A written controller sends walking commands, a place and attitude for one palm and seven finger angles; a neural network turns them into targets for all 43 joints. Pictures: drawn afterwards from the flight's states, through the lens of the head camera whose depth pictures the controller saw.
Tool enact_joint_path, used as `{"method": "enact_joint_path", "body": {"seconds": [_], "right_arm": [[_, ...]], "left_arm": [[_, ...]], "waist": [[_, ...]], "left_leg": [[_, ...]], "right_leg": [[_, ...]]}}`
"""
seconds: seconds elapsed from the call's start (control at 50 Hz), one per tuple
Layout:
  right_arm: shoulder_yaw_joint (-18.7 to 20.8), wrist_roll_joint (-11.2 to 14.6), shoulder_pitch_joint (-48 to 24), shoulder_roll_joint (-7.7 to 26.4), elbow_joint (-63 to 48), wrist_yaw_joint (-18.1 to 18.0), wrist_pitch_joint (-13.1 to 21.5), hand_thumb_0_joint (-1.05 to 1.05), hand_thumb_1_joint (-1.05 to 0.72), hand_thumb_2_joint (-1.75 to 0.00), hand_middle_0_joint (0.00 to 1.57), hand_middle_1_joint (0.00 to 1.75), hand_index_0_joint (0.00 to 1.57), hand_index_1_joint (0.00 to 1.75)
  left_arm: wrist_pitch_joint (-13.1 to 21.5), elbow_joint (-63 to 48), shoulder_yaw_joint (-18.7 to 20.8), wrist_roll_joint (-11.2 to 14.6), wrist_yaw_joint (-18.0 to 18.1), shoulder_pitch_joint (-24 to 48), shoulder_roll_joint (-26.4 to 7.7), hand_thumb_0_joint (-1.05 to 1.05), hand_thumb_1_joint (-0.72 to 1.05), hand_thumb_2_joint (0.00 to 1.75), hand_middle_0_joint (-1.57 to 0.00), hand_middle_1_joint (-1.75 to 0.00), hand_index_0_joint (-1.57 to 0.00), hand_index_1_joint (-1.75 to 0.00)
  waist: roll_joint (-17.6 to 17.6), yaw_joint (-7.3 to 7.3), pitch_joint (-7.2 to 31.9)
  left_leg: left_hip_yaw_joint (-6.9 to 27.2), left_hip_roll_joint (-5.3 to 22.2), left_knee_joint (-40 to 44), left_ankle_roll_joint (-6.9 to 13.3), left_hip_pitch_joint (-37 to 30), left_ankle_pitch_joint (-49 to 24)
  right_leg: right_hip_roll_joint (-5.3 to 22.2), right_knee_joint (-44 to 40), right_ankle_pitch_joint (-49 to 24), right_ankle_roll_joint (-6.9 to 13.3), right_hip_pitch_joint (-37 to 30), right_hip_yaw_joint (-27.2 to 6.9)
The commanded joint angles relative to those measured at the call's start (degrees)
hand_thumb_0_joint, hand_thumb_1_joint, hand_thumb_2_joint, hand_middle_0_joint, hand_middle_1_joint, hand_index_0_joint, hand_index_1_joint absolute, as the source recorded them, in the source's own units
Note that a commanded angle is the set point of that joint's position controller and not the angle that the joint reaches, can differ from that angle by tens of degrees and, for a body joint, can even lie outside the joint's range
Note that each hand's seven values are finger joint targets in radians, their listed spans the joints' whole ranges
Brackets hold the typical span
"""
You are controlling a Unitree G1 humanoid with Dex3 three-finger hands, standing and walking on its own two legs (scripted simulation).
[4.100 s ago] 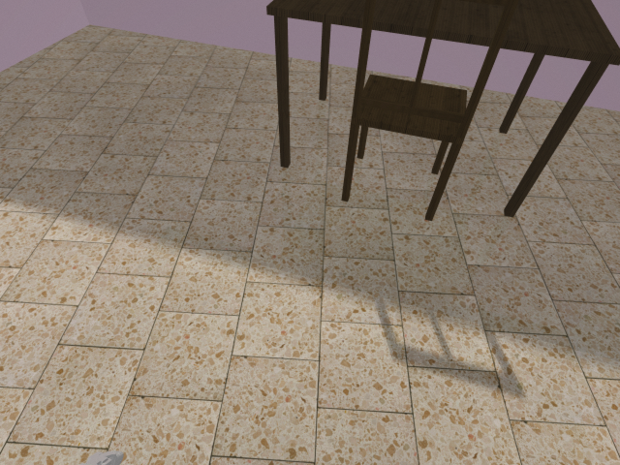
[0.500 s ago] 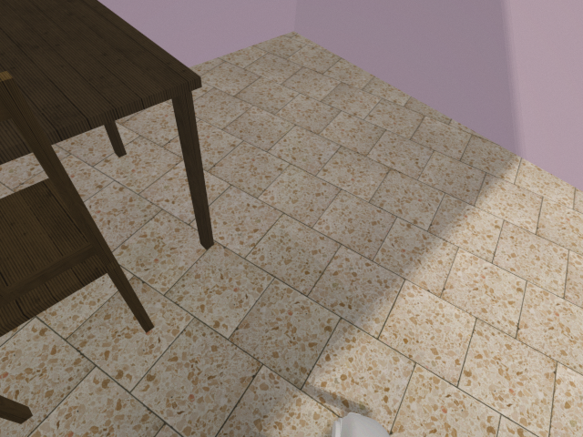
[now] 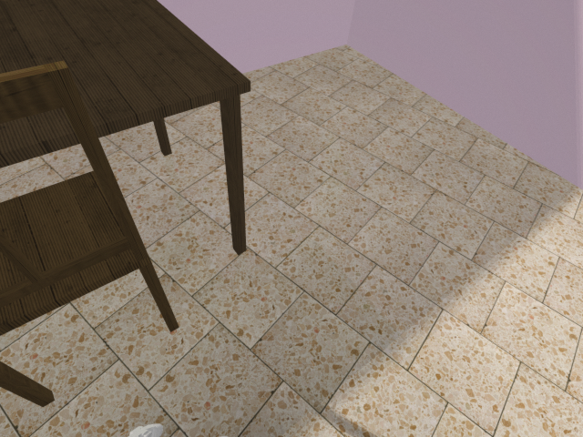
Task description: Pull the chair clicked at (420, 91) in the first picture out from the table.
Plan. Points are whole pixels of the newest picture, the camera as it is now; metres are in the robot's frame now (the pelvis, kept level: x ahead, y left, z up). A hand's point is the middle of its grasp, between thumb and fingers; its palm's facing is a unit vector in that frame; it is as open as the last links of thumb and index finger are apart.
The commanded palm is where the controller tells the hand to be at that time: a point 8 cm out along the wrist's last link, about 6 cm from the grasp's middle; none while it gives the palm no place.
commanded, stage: turn to face it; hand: left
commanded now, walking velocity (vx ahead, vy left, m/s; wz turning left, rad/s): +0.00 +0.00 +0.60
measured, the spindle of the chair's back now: out of the picture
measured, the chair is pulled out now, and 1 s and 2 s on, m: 0.00 0.00 0.00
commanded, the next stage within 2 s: take the last steps up to it in 1.00 s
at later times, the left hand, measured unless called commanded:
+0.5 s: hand out of the picture +0.02 +0.18 -0.12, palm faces +0.30 -0.90 -0.30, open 7.3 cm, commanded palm none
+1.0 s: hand out of the picture -0.12 +0.19 -0.15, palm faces +0.55 -0.80 -0.24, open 7.3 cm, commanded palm none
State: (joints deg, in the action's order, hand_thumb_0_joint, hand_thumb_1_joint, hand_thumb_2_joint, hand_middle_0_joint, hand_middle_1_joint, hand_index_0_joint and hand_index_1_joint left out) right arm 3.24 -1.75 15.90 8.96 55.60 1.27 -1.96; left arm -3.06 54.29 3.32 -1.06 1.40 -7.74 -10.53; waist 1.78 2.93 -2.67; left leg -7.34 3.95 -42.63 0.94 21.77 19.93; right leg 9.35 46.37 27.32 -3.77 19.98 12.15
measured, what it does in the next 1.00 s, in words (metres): steps on the spot, turning left: right foot, then left foot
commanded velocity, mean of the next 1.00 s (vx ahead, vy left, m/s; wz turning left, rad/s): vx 0.00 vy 0.00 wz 0.47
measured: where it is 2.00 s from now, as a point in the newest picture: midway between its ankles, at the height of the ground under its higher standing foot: outside the picture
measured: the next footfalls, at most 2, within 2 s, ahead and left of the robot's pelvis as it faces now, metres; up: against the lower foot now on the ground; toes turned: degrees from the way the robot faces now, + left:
right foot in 0.42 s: +0.06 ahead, -0.15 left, +0.00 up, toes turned +13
left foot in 0.82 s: -0.06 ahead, +0.08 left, +0.00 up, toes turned +35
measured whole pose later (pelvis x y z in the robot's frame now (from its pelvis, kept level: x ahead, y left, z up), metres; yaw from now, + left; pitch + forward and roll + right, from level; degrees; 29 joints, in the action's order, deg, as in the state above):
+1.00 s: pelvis -0.03 -0.01 +0.03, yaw +32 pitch +0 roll -1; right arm 1.2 -1.2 7.6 11.7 52.4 0.3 -1.7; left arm -3.9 55.4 3.2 -1.0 0.8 -14.0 -15.6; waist 2.6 -1.6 -4.6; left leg -2.7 -0.6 -27.9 2.9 11.9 16.4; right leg 5.4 60.9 25.3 -3.9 25.9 3.0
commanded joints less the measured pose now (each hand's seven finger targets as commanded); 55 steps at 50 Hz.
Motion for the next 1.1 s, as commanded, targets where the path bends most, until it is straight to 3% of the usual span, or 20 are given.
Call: {"method": "enact_joint_path", "body": {"seconds": [0.0, 0.04, 0.08, 0.2, 0.28, 0.34, 0.36, 0.38, 0.4, 0.42, 0.48, 0.52, 0.68, 0.76, 0.78, 0.8, 0.82, 0.86, 0.92, 1.08], "right_arm": [[3.6, -0.1, 5.3, 14.7, -3.3, -1.9, 1.8, 0.0, -0.9, -0.9, 0.2, 0.3, 0.2, 0.3], [2.6, 0.0, -0.8, 12.5, -5.3, -2.1, 2.2, 0.0, -0.9, -0.9, 0.2, 0.3, 0.2, 0.3], [2.5, 0.3, -1.7, 12.6, -5.8, -2.2, 2.3, 0.0, -0.9, -0.9, 0.2, 0.3, 0.2, 0.3], [3.4, 0.2, -0.5, 14.9, -6.1, -1.7, 1.3, 0.0, -0.9, -0.9, 0.2, 0.3, 0.2, 0.3], [3.8, 0.2, -3.1, 16.1, -7.2, -1.4, 0.6, 0.0, -0.9, -0.9, 0.2, 0.3, 0.2, 0.3], [4.1, 0.4, -6.4, 16.5, -8.5, -1.0, 0.1, 0.0, -0.9, -0.9, 0.2, 0.3, 0.2, 0.3], [4.0, 0.8, -7.2, 15.7, -9.1, -0.9, -0.1, 0.0, -0.9, -0.9, 0.2, 0.3, 0.2, 0.3], [3.6, 1.3, -7.2, 12.9, -9.8, -0.5, -0.3, 0.0, -0.9, -0.9, 0.2, 0.3, 0.2, 0.3], [2.9, 1.2, -7.4, 9.3, -11.7, -0.3, -0.2, 0.0, -0.9, -0.9, 0.2, 0.3, 0.2, 0.3], [3.5, 0.3, -8.7, 12.7, -11.4, -0.4, -0.6, 0.0, -0.9, -0.9, 0.2, 0.3, 0.2, 0.3], [3.4, 0.4, -6.0, 11.9, -8.3, 0.6, -1.6, 0.0, -0.9, -0.9, 0.2, 0.3, 0.2, 0.3], [2.8, 0.5, -6.5, 10.9, -7.8, 0.8, -1.7, 0.0, -0.9, -0.9, 0.2, 0.3, 0.2, 0.3], [1.0, 1.1, -13.8, 8.8, -9.2, 0.6, -1.1, 0.0, -0.9, -0.9, 0.2, 0.3, 0.2, 0.3], [0.8, 1.1, -7.3, 9.8, -7.3, 0.1, 0.2, 0.0, -0.9, -0.9, 0.2, 0.3, 0.2, 0.3], [1.6, 0.8, -4.3, 13.3, -6.7, -0.1, 0.7, 0.0, -0.9, -0.9, 0.2, 0.3, 0.2, 0.3], [3.1, 0.3, -1.3, 19.6, -6.6, -0.4, 1.1, 0.0, -0.9, -0.9, 0.2, 0.3, 0.2, 0.3], [3.2, 0.8, 1.2, 20.9, -5.5, -0.9, 0.6, 0.0, -0.9, -0.9, 0.2, 0.3, 0.2, 0.3], [2.2, 0.6, -2.3, 17.2, -5.2, -2.1, 0.8, 0.0, -0.9, -0.9, 0.2, 0.3, 0.2, 0.3], [1.0, 0.7, -6.9, 13.9, -6.3, -2.2, 1.3, 0.0, -0.9, -0.9, 0.2, 0.3, 0.2, 0.3], [1.1, 0.5, -3.1, 13.4, -4.0, -2.3, 1.3, 0.0, -0.9, -0.9, 0.2, 0.3, 0.2, 0.3]], "left_arm": [[1.2, -8.0, 2.0, -0.1, -0.2, 5.4, -4.4, 0.0, 0.9, 0.9, -0.2, -0.3, -0.2, -0.3], [1.5, -6.1, 2.3, 0.0, -0.6, 1.5, -5.2, 0.0, 0.9, 0.9, -0.2, -0.3, -0.2, -0.3], [1.4, -5.3, 2.2, 0.3, -0.7, -0.5, -5.5, 0.0, 0.9, 0.9, -0.2, -0.3, -0.2, -0.3], [1.2, -6.9, 1.8, 0.4, -0.3, 0.7, -6.3, 0.0, 0.9, 0.9, -0.2, -0.3, -0.2, -0.3], [1.4, -7.4, 1.5, 0.6, -0.1, -1.2, -6.9, 0.0, 0.9, 0.9, -0.2, -0.3, -0.2, -0.3], [1.9, -6.7, 1.5, 0.9, 0.2, -6.3, -7.7, 0.0, 0.9, 0.9, -0.2, -0.3, -0.2, -0.3], [2.3, -6.5, 1.7, 0.8, 0.3, -8.3, -8.8, 0.0, 0.9, 0.9, -0.2, -0.3, -0.2, -0.3], [2.9, -6.7, 2.4, 0.0, 0.7, -10.0, -12.8, 0.0, 0.9, 0.9, -0.2, -0.3, -0.2, -0.3], [3.1, -7.8, 3.1, -0.7, 0.8, -8.8, -17.6, 0.0, 0.9, 0.9, -0.2, -0.3, -0.2, -0.3], [2.8, -8.8, 2.5, -0.1, 0.9, -6.5, -16.5, 0.0, 0.9, 0.9, -0.2, -0.3, -0.2, -0.3], [3.3, -9.9, 1.2, 0.0, 0.7, 0.7, -11.3, 0.0, 0.9, 0.9, -0.2, -0.3, -0.2, -0.3], [3.6, -9.5, 1.0, -0.2, 0.7, -1.5, -11.0, 0.0, 0.9, 0.9, -0.2, -0.3, -0.2, -0.3], [3.0, -5.8, 1.8, -0.7, 0.4, -9.9, -14.7, 0.0, 0.9, 0.9, -0.2, -0.3, -0.2, -0.3], [2.6, -4.9, 2.4, -0.1, 0.3, -8.3, -15.0, 0.0, 0.9, 0.9, -0.2, -0.3, -0.2, -0.3], [2.3, -5.2, 2.1, 0.3, 0.1, -8.4, -13.4, 0.0, 0.9, 0.9, -0.2, -0.3, -0.2, -0.3], [2.2, -7.6, 1.1, 0.7, -0.5, -8.3, -9.2, 0.0, 0.9, 0.9, -0.2, -0.3, -0.2, -0.3], [1.7, -8.7, 0.2, 0.0, -0.1, -4.7, -8.9, 0.0, 0.9, 0.9, -0.2, -0.3, -0.2, -0.3], [1.1, -6.6, 0.8, 0.4, 0.2, -2.7, -9.1, 0.0, 0.9, 0.9, -0.2, -0.3, -0.2, -0.3], [1.2, -3.9, 0.8, 0.4, -0.6, -5.7, -8.9, 0.0, 0.9, 0.9, -0.2, -0.3, -0.2, -0.3], [1.1, -4.0, 0.1, 0.4, -0.2, -3.3, -7.4, 0.0, 0.9, 0.9, -0.2, -0.3, -0.2, -0.3]], "waist": [[-13.8, 1.42, 2.7], [-9.9, -1.39, 3.6], [-8.5, -1.65, 5.7], [-8.6, 0.09, 6.8], [-10.4, -0.69, 6.7], [-10.6, -3.07, 7.4], [-9.0, -4.16, 7.1], [0.5, -5.08, 7.1], [16.0, -4.94, 4.3], [10.3, -4.56, 3.8], [7.0, -0.25, 0.1], [7.5, -1.38, 1.1], [11.1, -6.39, 3.4], [8.6, -3.1, 7.7], [1.2, -1.34, 10.1], [-17.2, 0.18, 10.9], [-16.0, 1.57, 9.2], [-16.8, 0.14, 6.3], [-10.0, -2.68, 4.6], [-8.4, -1.61, 4.3]], "left_leg": [[31.8, 17.8, 27.5, 9.7, -7.1, -8.1], [23.0, 13.0, 25.4, 7.8, -8.4, -14.2], [19.7, 11.0, 24.4, 7.9, -11.0, -19.6], [24.3, 10.6, 23.7, 9.6, -15.2, -21.4], [26.6, 9.0, 21.9, 9.3, -12.3, -23.1], [27.0, 6.3, 19.2, 7.2, -6.8, -21.2], [26.1, 4.1, 16.6, 5.0, -1.7, -17.1], [21.1, -0.9, 7.4, 1.2, 6.5, -7.8], [9.6, -9.2, -7.3, -3.6, 16.1, 10.9], [12.7, -6.0, -18.0, -2.6, 13.2, 11.4], [10.4, -3.1, -28.5, -3.8, 12.1, 2.2], [8.0, -2.6, -26.8, -4.8, 11.4, 1.3], [2.6, -3.3, -4.3, -4.1, 3.5, 7.2], [1.3, -3.6, 16.2, -2.4, -9.4, -5.1], [6.1, 1.1, 21.7, -0.5, -20.3, -16.3], [25.2, 16.8, 20.6, 7.2, -29.7, -41.4], [25.5, 20.8, 20.6, 12.1, -25.5, -51.3], [20.8, 15.2, 20.9, 10.9, -19.9, -46.5], [15.0, 10.1, 22.5, 8.5, -16.7, -39.8], [18.1, 9.9, 23.5, 9.8, -18.4, -35.4]], "right_leg": [[-2.6, 24.6, 2.6, 0.0, 17.9, -11.7], [-2.4, 22.4, -3.7, -0.7, 15.4, -11.8], [-3.2, 17.9, -4.6, -1.1, 12.8, -11.4], [-5.6, 7.7, -2.3, -1.3, 10.2, -11.7], [-7.4, -0.8, -2.1, -0.7, 4.2, -11.6], [-8.7, -13.0, -8.0, 0.0, -5.4, -10.6], [-7.6, -21.0, -12.8, 0.5, -11.9, -10.9], [1.5, -30.6, -9.7, 3.2, -18.0, -20.1], [17.0, -34.3, -11.7, 10.2, -17.2, -35.1], [18.0, -33.6, -13.2, 12.5, -9.2, -31.8], [9.1, -29.6, -22.3, 9.8, -5.4, -18.0], [8.2, -27.6, -28.3, 9.8, -8.8, -13.4], [10.8, -24.1, -40.7, 11.7, -15.9, -10.6], [8.9, -15.0, -41.7, 7.1, -14.9, -5.8], [6.6, -6.0, -33.9, 4.1, -7.1, -3.4], [-1.0, 5.7, -1.4, -0.3, 11.1, -1.8], [-2.1, 12.7, 10.6, 0.0, 13.0, -6.8], [-2.2, 18.3, 4.9, 0.0, 12.8, -11.7], [-2.8, 17.9, -3.2, -0.3, 10.2, -11.1], [-5.1, 5.0, -2.4, -0.3, 6.6, -10.6]]}}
